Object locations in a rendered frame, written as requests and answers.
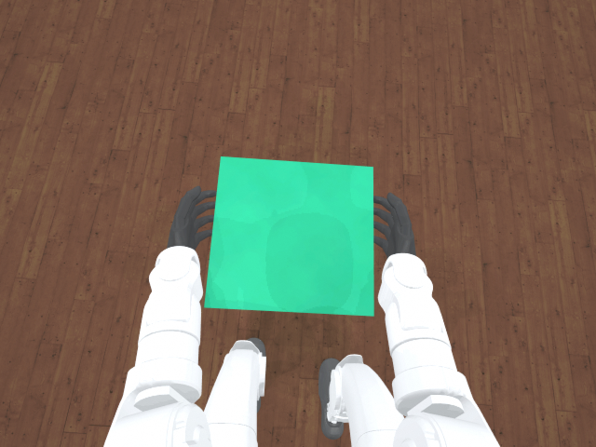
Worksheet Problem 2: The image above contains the robot right upper arm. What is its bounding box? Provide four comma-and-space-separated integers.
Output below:
393, 412, 500, 447

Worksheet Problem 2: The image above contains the robot left upper arm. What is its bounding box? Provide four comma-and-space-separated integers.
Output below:
105, 401, 212, 447

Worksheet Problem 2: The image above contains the robot right forearm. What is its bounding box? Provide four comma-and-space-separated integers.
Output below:
378, 253, 494, 436

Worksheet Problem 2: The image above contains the carton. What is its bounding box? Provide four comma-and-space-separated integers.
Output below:
204, 156, 374, 317

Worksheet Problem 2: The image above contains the robot right foot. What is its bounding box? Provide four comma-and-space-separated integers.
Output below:
318, 359, 344, 440

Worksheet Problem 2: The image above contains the robot left forearm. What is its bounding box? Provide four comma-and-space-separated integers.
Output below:
103, 246, 203, 447

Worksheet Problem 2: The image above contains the left robot hand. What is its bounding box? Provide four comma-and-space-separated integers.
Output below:
167, 186, 217, 250

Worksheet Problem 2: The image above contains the right robot hand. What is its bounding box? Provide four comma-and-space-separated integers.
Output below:
373, 193, 416, 259

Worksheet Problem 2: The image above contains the right robot shin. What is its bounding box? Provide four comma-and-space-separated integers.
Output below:
327, 355, 363, 423

